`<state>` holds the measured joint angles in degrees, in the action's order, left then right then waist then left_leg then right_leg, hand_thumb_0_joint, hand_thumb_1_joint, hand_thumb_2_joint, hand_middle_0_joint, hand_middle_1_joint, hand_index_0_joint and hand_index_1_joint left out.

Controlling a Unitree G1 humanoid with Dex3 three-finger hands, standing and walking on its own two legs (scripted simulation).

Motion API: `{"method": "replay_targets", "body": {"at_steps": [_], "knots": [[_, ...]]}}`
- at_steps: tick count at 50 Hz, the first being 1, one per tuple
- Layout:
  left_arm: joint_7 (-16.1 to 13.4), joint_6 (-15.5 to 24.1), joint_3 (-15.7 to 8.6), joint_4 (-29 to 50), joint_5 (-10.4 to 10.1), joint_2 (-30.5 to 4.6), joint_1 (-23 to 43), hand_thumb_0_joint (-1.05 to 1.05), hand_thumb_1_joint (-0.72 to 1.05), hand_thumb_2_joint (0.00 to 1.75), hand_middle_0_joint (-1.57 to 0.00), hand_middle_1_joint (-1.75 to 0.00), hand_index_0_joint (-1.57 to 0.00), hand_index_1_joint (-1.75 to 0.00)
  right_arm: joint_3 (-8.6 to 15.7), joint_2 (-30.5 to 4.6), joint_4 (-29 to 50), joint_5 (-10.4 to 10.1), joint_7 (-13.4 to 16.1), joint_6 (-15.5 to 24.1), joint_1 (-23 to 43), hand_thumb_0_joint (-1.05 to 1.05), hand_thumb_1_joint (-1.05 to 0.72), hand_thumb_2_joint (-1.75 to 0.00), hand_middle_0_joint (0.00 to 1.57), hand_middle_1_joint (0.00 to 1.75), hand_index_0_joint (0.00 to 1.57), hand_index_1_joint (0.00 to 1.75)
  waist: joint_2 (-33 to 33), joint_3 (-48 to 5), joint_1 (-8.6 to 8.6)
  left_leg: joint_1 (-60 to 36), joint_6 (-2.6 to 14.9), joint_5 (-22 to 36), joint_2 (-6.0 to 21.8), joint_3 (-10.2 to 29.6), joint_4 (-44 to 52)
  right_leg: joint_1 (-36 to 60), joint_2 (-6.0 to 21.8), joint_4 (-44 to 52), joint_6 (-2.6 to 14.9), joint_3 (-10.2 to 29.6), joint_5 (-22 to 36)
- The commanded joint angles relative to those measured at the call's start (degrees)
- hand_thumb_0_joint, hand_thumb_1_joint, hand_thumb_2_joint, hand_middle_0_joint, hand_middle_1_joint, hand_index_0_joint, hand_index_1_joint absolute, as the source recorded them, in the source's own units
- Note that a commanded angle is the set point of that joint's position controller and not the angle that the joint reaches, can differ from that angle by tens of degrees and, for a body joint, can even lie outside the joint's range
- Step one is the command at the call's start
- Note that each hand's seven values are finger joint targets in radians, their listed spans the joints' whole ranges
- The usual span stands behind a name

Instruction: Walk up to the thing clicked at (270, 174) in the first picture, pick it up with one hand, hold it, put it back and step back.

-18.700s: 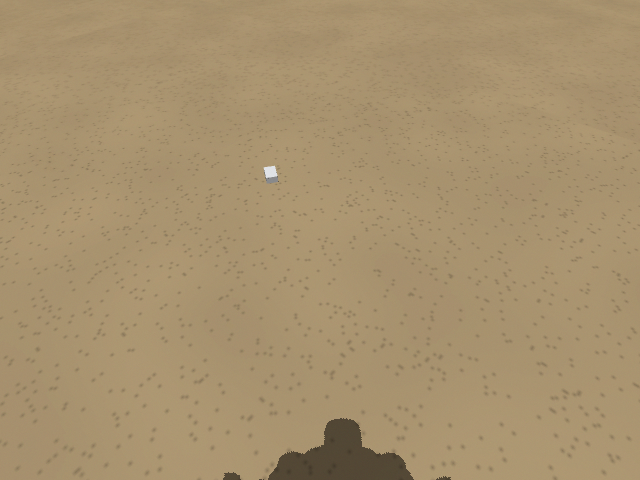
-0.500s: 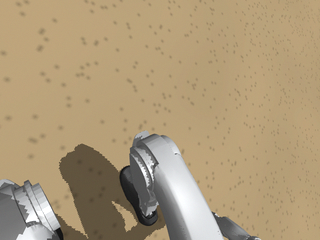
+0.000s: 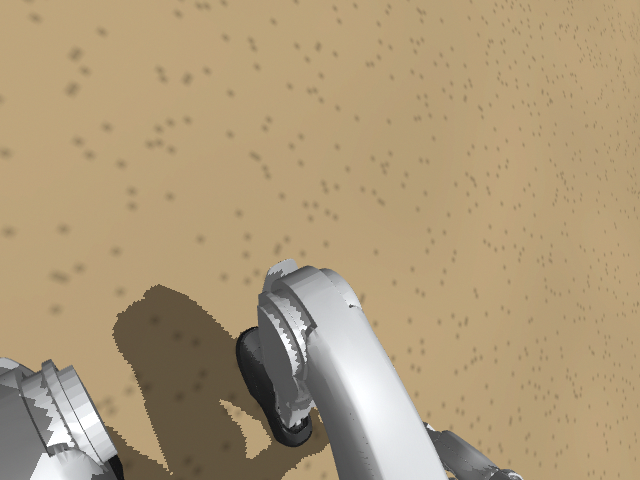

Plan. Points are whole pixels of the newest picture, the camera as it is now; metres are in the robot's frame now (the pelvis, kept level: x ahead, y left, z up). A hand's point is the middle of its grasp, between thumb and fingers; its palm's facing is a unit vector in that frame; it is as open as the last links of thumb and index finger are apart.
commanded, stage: close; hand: left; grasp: from above
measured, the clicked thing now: out of the picture +0.45 +0.36 -0.29
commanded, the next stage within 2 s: settle in 1.14 s
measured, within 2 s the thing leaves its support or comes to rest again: leaves its support in 1.58 s
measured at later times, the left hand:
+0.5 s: hand out of the picture +0.43 +0.35 -0.27, palm faces -0.42 -0.21 -0.89, open 10.6 cm
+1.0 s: hand out of the picture +0.43 +0.35 -0.26, palm faces -0.41 -0.20 -0.89, open 8.8 cm
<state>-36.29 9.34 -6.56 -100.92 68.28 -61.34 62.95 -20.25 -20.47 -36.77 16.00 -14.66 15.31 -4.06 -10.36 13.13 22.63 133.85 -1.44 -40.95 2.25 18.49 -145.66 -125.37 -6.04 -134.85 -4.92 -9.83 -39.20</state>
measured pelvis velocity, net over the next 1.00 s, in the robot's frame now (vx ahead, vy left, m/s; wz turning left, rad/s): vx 0.00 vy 0.00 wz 0.00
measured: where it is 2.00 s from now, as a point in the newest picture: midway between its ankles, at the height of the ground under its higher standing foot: (204, 453)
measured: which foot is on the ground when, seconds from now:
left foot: down 0.00-1.00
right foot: down 0.00-1.00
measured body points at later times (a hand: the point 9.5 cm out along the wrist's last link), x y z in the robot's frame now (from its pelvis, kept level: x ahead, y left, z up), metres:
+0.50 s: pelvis +0.00 +0.00 +0.00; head +0.29 +0.14 +0.31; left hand +0.45 +0.36 -0.22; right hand +0.06 -0.25 -0.05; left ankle +0.06 +0.13 -0.28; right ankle +0.12 -0.12 -0.28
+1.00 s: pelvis +0.00 +0.00 +0.00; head +0.28 +0.14 +0.32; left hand +0.45 +0.36 -0.21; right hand +0.06 -0.24 -0.05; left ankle +0.06 +0.13 -0.28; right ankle +0.12 -0.12 -0.28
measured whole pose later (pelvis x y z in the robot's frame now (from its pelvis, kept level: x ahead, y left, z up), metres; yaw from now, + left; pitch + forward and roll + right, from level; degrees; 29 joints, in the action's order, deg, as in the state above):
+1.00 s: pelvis +0.00 +0.00 +0.00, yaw +0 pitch +27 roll -16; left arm -35.8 9.6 -4.9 -101.2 67.3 -62.1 63.1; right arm -21.6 -20.0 -36.0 16.4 -13.4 13.3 -3.9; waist -10.1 12.8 22.8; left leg 133.2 -1.5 -40.7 2.4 18.6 -144.8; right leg -124.8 -5.9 -133.9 -4.9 -10.1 -38.8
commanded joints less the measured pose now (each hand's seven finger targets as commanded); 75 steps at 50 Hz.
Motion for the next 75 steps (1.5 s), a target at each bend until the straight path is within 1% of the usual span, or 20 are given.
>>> {"method": "replay_targets", "body": {"at_steps": [1,2,3,4,7,9,12,18,22,23,30,40,42,43,46,57,60,62,70,75], "knots": [[-2.12,-0.45,0.53,5.08,-0.1,-11.31,12.01,0.0,-0.16,0.67,-0.32,-0.82,-0.35,-0.79,5.85,-19.39,-1.57,-0.36,0.59,-0.23,-11.01,0.0,-0.89,-0.9,0.2,0.3,0.2,0.3,34.4,-37.41,3.24,-29.52,0.96,14.06,2.66,-7.67,14.52,20.37,-1.33,10.93,5.38,-7.63,17.54],[-1.86,-0.43,0.89,6.65,-0.08,-11.02,13.44,0.0,-0.15,0.66,-0.33,-0.81,-0.35,-0.78,5.9,-19.58,-1.56,-0.39,0.42,-0.17,-11.58,0.0,-0.89,-0.9,0.2,0.3,0.2,0.3,34.57,-37.68,3.64,-29.61,1.01,14.85,2.73,-7.45,14.22,20.03,-1.41,10.95,5.21,-7.73,18.16],[-2.12,-0.8,-1.12,3.55,-0.55,-12.28,10.29,0.0,-0.13,0.64,-0.33,-0.81,-0.36,-0.78,5.46,-19.45,-1.87,-0.54,0.67,-0.42,-11.24,0.0,-0.89,-0.9,0.2,0.3,0.2,0.3,33.34,-38.28,2.84,-29.45,0.84,14.91,2.8,-6.9,15.08,20.37,-1.29,10.88,5.31,-8.05,17.98],[-1.72,-0.5,0.59,5.33,-0.41,-11.48,12.34,0.0,-0.12,0.64,-0.35,-0.79,-0.38,-0.76,6.01,-19.68,-1.67,-0.83,0.67,-0.4,-11.05,0.0,-0.89,-0.9,0.2,0.3,0.2,0.3,33.43,-36.67,3.29,-28.21,1.05,13.64,2.6,-7.33,14.59,19.45,-1.2,10.9,5.31,-7.72,17.02],[-1.05,-0.66,0.35,5.02,-0.58,-11.67,11.95,0.0,-0.09,0.61,-0.37,-0.78,-0.4,-0.75,5.8,-19.38,-1.34,-0.93,0.85,-0.6,-10.51,0.0,-0.89,-0.9,0.2,0.3,0.2,0.3,33.25,-36.48,3.1,-28.66,0.99,13.37,2.69,-7.25,14.94,19.27,-1.16,10.9,5.42,-7.59,16.67],[-0.74,-0.29,1.29,5.33,-0.66,-10.3,12.24,0.0,-0.07,0.6,-0.38,-0.78,-0.41,-0.74,5.99,-19.57,-1.14,-0.76,0.88,-0.65,-11.32,0.0,-0.89,-0.9,0.2,0.3,0.2,0.3,33.33,-36.85,4.11,-29.48,1.11,14.56,2.61,-7.62,14.6,20.72,-1.31,11.44,5.28,-7.37,18.04],[-0.76,0.59,1.43,6.84,-0.77,-10.72,14.35,0.0,-0.02,0.55,-0.4,-0.76,-0.44,-0.72,5.86,-19.55,-1.59,-0.88,0.72,-0.42,-11.38,0.0,-0.89,-0.9,0.2,0.3,0.2,0.3,35.22,-36.41,3.76,-30.09,0.77,14.14,2.72,-6.91,15.14,18.83,-0.98,10.62,5.45,-7.85,17.13],[-1.35,1.16,0.87,4.97,-0.38,-11.51,12.24,0.0,0.06,0.51,-0.47,-0.7,-0.51,-0.66,4.82,-18.8,-1.49,-0.9,1.21,-0.83,-10.37,0.0,-0.89,-0.9,0.2,0.3,0.2,0.3,33.6,-36.69,2.79,-28.89,0.87,13.27,2.74,-7.14,14.86,19.27,-1.15,10.73,5.32,-7.8,16.53],[-1.28,1.15,1.49,5.23,-0.49,-11.45,12.49,0.0,0.11,0.46,-0.52,-0.66,-0.56,-0.61,5.13,-19.52,-0.88,-0.41,1.26,-0.98,-10.73,0.0,-0.89,-0.9,0.2,0.3,0.2,0.3,31.47,-34.95,3.85,-27.2,1.33,11.01,2.55,-7.7,14.68,19.57,-1.29,12.01,5.17,-7.44,15.09],[-1.67,1.24,0.62,5.19,-0.66,-11.92,11.91,0.0,0.12,0.47,-0.53,-0.64,-0.57,-0.6,5.31,-19.87,-1.0,-0.36,1.5,-1.04,-10.69,0.0,-0.89,-0.9,0.2,0.3,0.2,0.3,31.76,-36.45,3.43,-28.58,1.15,12.13,2.71,-7.48,15.04,20.8,-1.47,12.15,5.21,-7.58,16.09],[-0.98,0.41,1.9,3.86,-0.59,-10.72,12.32,0.0,0.21,0.39,-0.6,-0.58,-0.64,-0.54,4.44,-18.78,-1.3,-0.5,1.27,-0.76,-11.28,0.0,-0.89,-0.9,0.2,0.3,0.2,0.3,32.28,-35.66,4.05,-29.05,0.96,13.53,2.8,-6.85,14.82,19.52,-1.1,11.06,5.11,-7.88,16.96],[-0.44,0.44,1.38,3.85,-1.08,-11.24,9.46,0.0,0.39,0.34,-0.74,-0.52,-0.78,-0.48,4.07,-18.58,-0.57,-0.26,1.84,-1.79,-10.7,0.0,-0.89,-0.9,0.2,0.3,0.2,0.3,31.66,-35.42,2.98,-27.58,1.13,12.4,2.57,-7.38,15.44,20.81,-1.43,11.88,5.16,-7.79,16.3],[-0.6,0.55,1.39,3.73,-1.65,-10.69,9.8,0.0,0.42,0.33,-0.76,-0.5,-0.81,-0.46,4.21,-18.97,-0.64,-0.04,1.97,-2.02,-10.12,0.0,-0.89,-0.9,0.2,0.3,0.2,0.3,31.53,-36.34,3.15,-28.13,1.12,12.68,2.79,-6.85,15.42,20.64,-1.46,11.92,5.1,-8.04,16.37],[-0.61,0.9,1.18,6.32,-1.37,-12.15,12.11,0.0,0.42,0.33,-0.77,-0.49,-0.81,-0.45,4.56,-19.27,-0.66,-0.25,1.91,-2.0,-10.71,0.0,-0.89,-0.9,0.2,0.3,0.2,0.3,32.92,-35.32,3.38,-27.83,1.1,12.16,2.63,-7.09,15.51,20.03,-1.3,11.66,5.24,-7.76,16.03],[-0.66,0.8,1.44,3.36,-1.36,-10.16,10.04,0.0,0.47,0.31,-0.82,-0.45,-0.85,-0.41,4.06,-18.72,-0.64,-0.1,1.82,-2.08,-10.73,0.0,-0.89,-0.9,0.2,0.3,0.2,0.3,31.13,-35.54,3.5,-27.88,1.03,12.72,2.73,-6.65,15.48,20.0,-1.32,11.49,5.1,-8.13,16.31],[-0.17,0.13,2.02,4.37,-1.08,-10.99,11.3,0.0,0.65,0.31,-0.98,-0.38,-1.0,-0.36,3.97,-18.8,-0.19,-0.18,1.97,-2.16,-10.94,0.0,-0.89,-0.9,0.2,0.3,0.2,0.3,31.11,-35.92,3.81,-27.73,1.33,13.11,2.59,-7.17,14.72,20.92,-1.29,11.92,4.97,-7.5,16.9],[-0.22,0.23,0.89,4.26,-1.46,-11.99,9.65,0.0,0.7,0.3,-1.02,-0.37,-1.04,-0.34,4.01,-18.5,-0.2,-0.32,2.29,-2.49,-10.09,0.0,-0.89,-0.9,0.2,0.3,0.2,0.3,31.2,-35.14,2.56,-26.93,1.21,11.44,2.7,-7.45,15.52,21.03,-1.5,12.31,5.17,-7.19,15.45],[-0.05,0.0,1.76,4.27,-1.16,-11.08,10.31,0.0,0.76,0.32,-1.06,-0.37,-1.09,-0.34,4.06,-18.44,-0.05,-0.17,2.2,-2.53,-10.32,0.0,-0.89,-0.9,0.2,0.3,0.2,0.3,31.21,-35.17,3.19,-26.9,1.25,11.29,2.64,-7.23,15.27,20.31,-1.39,11.88,5.16,-7.3,15.33],[1.34,-1.03,1.3,6.24,-1.54,-11.64,11.19,0.0,0.79,0.34,-1.15,-0.37,-1.18,-0.34,4.58,-18.67,0.01,-0.6,2.26,-3.09,-10.45,0.0,-0.91,-0.9,0.2,0.3,0.2,0.3,34.21,-36.86,2.52,-28.8,0.86,12.94,2.64,-6.76,16.01,19.21,-1.06,10.93,5.36,-7.57,16.28],[1.36,-1.41,-2.29,15.1,-0.65,-13.89,12.53,0.0,0.84,0.37,-1.19,-0.36,-1.22,-0.34,6.17,-18.25,-0.81,-0.73,2.17,-3.83,-11.34,0.0,-0.9,-0.9,0.2,0.3,0.2,0.3,40.4,-44.57,-0.28,-34.11,0.13,16.43,2.59,-7.24,16.57,19.28,-0.75,9.76,6.03,-7.43,18.09]]}}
